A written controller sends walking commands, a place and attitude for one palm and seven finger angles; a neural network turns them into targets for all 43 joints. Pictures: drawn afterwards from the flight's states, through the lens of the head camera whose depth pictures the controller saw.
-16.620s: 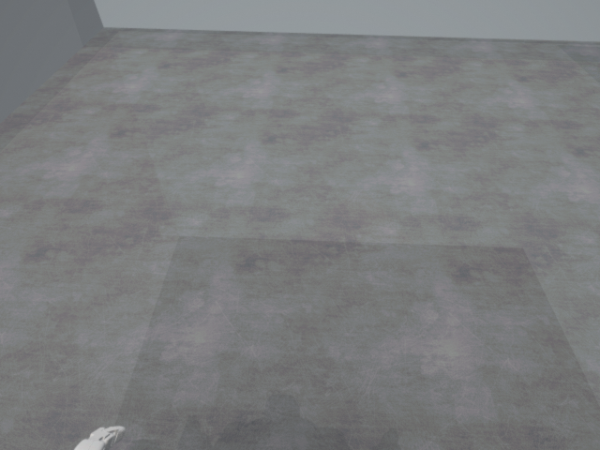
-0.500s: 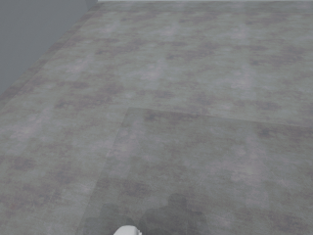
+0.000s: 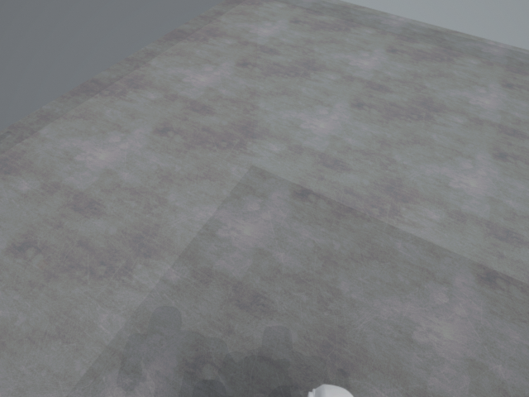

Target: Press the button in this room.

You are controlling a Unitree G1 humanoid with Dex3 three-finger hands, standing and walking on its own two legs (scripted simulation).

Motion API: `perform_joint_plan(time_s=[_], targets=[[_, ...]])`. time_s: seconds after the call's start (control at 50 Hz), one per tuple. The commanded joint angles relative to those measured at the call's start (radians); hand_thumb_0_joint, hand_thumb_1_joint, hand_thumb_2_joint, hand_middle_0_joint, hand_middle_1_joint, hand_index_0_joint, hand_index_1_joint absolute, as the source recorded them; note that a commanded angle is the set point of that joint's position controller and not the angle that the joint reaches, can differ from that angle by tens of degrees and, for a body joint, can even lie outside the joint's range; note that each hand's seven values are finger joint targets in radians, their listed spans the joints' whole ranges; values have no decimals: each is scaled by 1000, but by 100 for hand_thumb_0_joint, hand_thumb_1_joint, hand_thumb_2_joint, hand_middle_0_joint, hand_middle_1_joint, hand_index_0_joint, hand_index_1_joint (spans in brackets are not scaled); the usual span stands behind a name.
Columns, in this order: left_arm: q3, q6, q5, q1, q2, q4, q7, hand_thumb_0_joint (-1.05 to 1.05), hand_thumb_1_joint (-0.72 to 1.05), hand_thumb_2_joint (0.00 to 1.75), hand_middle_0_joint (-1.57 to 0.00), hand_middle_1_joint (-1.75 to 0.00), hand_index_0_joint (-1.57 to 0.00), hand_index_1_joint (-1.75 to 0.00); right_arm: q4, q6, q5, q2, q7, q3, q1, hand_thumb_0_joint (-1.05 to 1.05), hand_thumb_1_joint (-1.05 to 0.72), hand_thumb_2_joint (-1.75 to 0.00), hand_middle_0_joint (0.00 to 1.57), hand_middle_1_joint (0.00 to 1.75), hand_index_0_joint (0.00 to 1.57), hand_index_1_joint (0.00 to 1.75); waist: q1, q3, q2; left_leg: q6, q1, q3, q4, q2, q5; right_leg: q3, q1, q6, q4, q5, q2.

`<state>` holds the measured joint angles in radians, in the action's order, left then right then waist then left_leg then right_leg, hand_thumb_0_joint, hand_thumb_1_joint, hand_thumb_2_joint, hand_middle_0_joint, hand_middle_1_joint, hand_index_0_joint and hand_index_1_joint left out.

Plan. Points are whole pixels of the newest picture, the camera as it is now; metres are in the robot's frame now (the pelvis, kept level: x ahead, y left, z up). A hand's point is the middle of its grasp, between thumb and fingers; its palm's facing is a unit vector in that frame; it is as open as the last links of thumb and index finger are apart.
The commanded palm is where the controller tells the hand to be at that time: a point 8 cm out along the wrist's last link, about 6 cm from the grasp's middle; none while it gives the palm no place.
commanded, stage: turn or walk to find it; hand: left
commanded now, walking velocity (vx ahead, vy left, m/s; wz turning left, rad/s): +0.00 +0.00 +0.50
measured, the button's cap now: out of the picture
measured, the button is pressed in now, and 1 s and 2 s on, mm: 0 0 0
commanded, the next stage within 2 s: none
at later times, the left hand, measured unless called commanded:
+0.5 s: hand out of the picture +0.02 +0.15 -0.15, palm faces +0.25 -0.93 -0.26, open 7.3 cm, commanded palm none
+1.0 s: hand out of the picture -0.07 +0.22 -0.17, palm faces +0.49 -0.84 -0.22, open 7.3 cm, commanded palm none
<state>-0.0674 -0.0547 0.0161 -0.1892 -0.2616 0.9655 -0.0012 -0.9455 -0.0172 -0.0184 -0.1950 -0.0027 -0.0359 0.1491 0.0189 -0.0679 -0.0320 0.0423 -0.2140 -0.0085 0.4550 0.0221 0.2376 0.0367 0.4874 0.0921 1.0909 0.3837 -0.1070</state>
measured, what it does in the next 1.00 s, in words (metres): steps on the spot, turning left: right foot, then left foot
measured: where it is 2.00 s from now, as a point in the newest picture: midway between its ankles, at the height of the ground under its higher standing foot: (193, 383)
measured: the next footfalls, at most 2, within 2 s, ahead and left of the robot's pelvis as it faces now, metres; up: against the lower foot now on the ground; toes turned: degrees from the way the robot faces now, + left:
right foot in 0.24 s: +0.05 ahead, -0.15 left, +0.00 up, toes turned +3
left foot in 0.70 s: -0.06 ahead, +0.09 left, +0.00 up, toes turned +28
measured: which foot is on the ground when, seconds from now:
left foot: down 0.00-0.24, up 0.26-0.68, down 0.70-1.00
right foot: up 0.00-0.22, down 0.24-0.70, up 0.72-1.00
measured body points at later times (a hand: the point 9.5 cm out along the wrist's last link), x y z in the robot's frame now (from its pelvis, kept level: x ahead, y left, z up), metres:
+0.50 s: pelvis -0.02 -0.06 +0.00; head +0.02 -0.08 +0.45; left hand +0.01 +0.19 -0.13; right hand +0.07 -0.31 -0.17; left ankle -0.09 +0.09 -0.65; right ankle +0.01 -0.15 -0.74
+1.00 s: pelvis -0.02 +0.00 +0.00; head -0.02 +0.02 +0.45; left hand -0.09 +0.26 -0.15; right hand +0.16 -0.18 -0.13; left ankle -0.09 +0.07 -0.74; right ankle +0.04 -0.15 -0.66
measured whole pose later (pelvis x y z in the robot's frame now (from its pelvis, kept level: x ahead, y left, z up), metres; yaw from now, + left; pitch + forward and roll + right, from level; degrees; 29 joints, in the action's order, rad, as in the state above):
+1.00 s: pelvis -0.02 +0.00 +0.00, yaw +29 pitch +0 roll -1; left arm -0.07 -0.04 0.02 -0.20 -0.27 0.97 0.03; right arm -0.95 0.01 -0.02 -0.19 0.01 -0.04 0.22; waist 0.00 -0.03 -0.03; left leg 0.04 -0.16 0.01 0.42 0.02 0.26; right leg 0.05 0.49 0.09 1.06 0.35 -0.11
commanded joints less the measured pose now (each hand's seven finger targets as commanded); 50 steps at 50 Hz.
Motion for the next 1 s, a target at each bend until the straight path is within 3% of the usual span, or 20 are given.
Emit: perform_joint_plan(time_s=[0.0, 0.06, 0.12, 0.18, 0.2, 0.22, 0.24, 0.28, 0.34, 0.46, 0.56, 0.64, 0.66, 0.68, 0.7, 0.72, 0.74, 0.82, 0.88, 0.98], targets=[[-8, 23, -3, 53, -64, -102, -14, 0, 90, 90, -20, -30, -20, -30, 43, 12, 0, -212, -12, -66, 86, 0, -90, -90, 20, 30, 20, 30, -50, 101, 156, 125, 165, 255, -97, -256, -495, -23, 77, 14, -60, 26, 10], [-2, 26, -7, 98, -54, -124, -16, 0, 90, 90, -20, -30, -20, -30, 39, 5, -6, -212, -11, -71, 104, 0, -90, -90, 20, 30, 20, 30, -66, 93, 180, 137, 136, 313, -83, -258, -483, -24, 30, 6, -175, 70, 29], [0, 30, -13, 58, -42, -124, -18, 0, 90, 90, -20, -30, -20, -30, 54, -3, -9, -217, -9, -75, 63, 0, -90, -90, 20, 30, 20, 30, -42, 102, 203, 124, 36, 344, -59, -235, -447, -7, -119, -9, -357, 58, 60], [-9, 47, -12, -48, -68, -98, -21, 0, 90, 90, -20, -30, -20, -30, 65, -6, 1, -196, -4, -77, 35, 0, -90, -90, 20, 30, 20, 30, 15, 138, 140, 56, -117, 329, 36, -158, -291, 4, -377, -20, -666, -183, 59], [-20, 59, -1, -86, -132, -94, -27, 0, 90, 90, -20, -30, -20, -30, 69, -5, 10, -145, 1, -70, 52, 0, -90, -90, 20, 30, 20, 30, 30, 167, -23, -6, -266, 253, 157, -75, -55, -130, -535, -54, -773, -191, -91], [-35, 63, 11, -99, -212, -97, -34, 0, 90, 90, -20, -30, -20, -30, 95, -3, 9, -92, 4, -61, 48, 0, -90, -90, 20, 30, 20, 30, 41, 137, -298, -74, -416, 78, 396, 62, 318, -383, -550, -163, -809, -278, -342], [-29, 56, 1, -86, -205, -113, -36, 0, 90, 90, -20, -30, -20, -30, 97, -14, 1, -144, 2, -76, 32, 0, -90, -90, 20, 30, 20, 30, 38, 119, -213, -67, -373, 106, 578, 22, 361, -375, -392, -237, -817, -297, -396], [-25, 56, -2, 49, -142, -144, -39, 0, 90, 90, -20, -30, -20, -30, 50, -40, -5, -143, 13, -85, 66, 0, -90, -90, 20, 30, 20, 30, -21, 31, -147, -69, -340, 115, 746, -19, 240, -266, -231, -214, -862, -61, -299], [-5, 63, -1, 89, -91, -158, -31, 0, 90, 90, -20, -30, -20, -30, 16, -47, -9, -119, 26, -77, 131, 0, -90, -90, 20, 30, 20, 30, -55, 14, -131, -96, -338, 62, 807, -38, 110, -70, -231, -166, -825, -151, -199], [-15, 63, 8, -19, -109, -116, -32, 0, 90, 90, -20, -30, -20, -30, 32, -45, -3, -113, 27, -68, 55, 0, -90, -90, 20, 30, 20, 30, -5, 34, -141, -120, -330, 20, 644, -67, 146, -23, -340, -193, -803, -226, -233], [-31, 57, 16, -85, -151, -85, -29, 0, 90, 90, -20, -30, -20, -30, 55, -24, 8, -94, 23, -46, -18, 0, -90, -90, 20, 30, 20, 30, 39, 93, -177, -114, -246, -48, 356, -68, 245, 12, -444, -226, -697, -503, -272], [-37, 48, 8, -66, -167, -73, -23, 0, 90, 90, -20, -30, -20, -30, 37, -8, 9, -107, 18, -44, 58, 0, -90, -90, 20, 30, 20, 30, -10, 146, -145, -90, -50, -97, 68, -41, 58, 96, -391, -160, -557, -540, -249], [-34, 41, -1, -52, -151, -77, -21, 0, 90, 90, -20, -30, -20, -30, 27, 1, 9, -140, 20, -51, 102, 0, -90, -90, 20, 30, 20, 30, -41, 167, -57, -75, 84, -50, -61, -71, -84, 131, -295, -113, -448, -450, -219], [-26, 34, -9, -66, -91, -105, -17, 0, 90, 90, -20, -30, -20, -30, 32, 11, 1, -240, 15, -75, 132, 0, -90, -90, 20, 30, 20, 30, -60, 181, 210, 13, 244, 231, -112, -278, -317, 176, -44, -37, -261, -107, -98], [-1, 27, -4, 9, -43, -144, -15, 0, 90, 90, -20, -30, -20, -30, 18, 5, 3, -312, 7, -91, 188, 0, -90, -90, 20, 30, 20, 30, -97, 153, 349, 120, 238, 386, -120, -432, -617, 124, 100, -3, -103, 290, -19], [-3, 19, 0, 43, -66, -144, -17, 0, 90, 90, -20, -30, -20, -30, 3, -1, 0, -302, 2, -88, 193, 0, -90, -90, 20, 30, 20, 30, -99, 141, 242, 161, 206, 325, -96, -449, -605, 53, 91, -19, -15, 259, -38], [-6, 12, 3, 66, -57, -127, -21, 0, 90, 90, -20, -30, -20, -30, 4, 5, -2, -269, -9, -78, 164, 0, -90, -90, 20, 30, 20, 30, -94, 118, 315, 134, 158, 292, -107, -376, -599, 14, 98, -18, 10, 204, -43], [-12, 30, 4, 20, -69, -80, 9, 0, 90, 90, -20, -30, -20, -30, 39, 22, -2, -212, -11, -54, 74, 0, -90, -90, 20, 30, 20, 30, -43, 98, 188, 90, 168, 215, -138, -254, -262, 12, 116, -6, 54, 4, -12], [-10, 40, 8, 40, -77, -82, 20, 0, 90, 90, -20, -30, -20, -30, 35, 35, 1, -207, -6, -55, 115, 0, -90, -90, 20, 30, 20, 30, -56, 63, 179, 98, 151, 247, -199, -243, -55, 7, 139, 1, 33, -44, -10], [-6, 56, 7, 121, -70, -127, 28, 0, 90, 90, -20, -30, -20, -30, 22, 48, -3, -209, -3, -63, 174, 0, -90, -90, 20, 30, 20, 30, -77, 12, 170, 144, 155, 341, -234, -267, 33, -10, 172, 9, -121, -33, -16]])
